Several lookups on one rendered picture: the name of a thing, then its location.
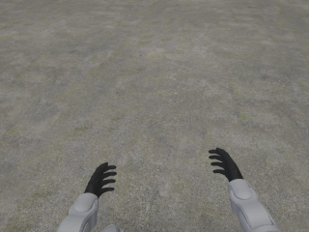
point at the left robot hand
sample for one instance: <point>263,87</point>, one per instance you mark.
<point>96,183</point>

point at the robot right forearm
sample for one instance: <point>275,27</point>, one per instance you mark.
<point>253,216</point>

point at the right robot hand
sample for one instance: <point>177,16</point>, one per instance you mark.
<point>231,170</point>

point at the robot left forearm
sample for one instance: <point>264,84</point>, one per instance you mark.
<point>83,214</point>

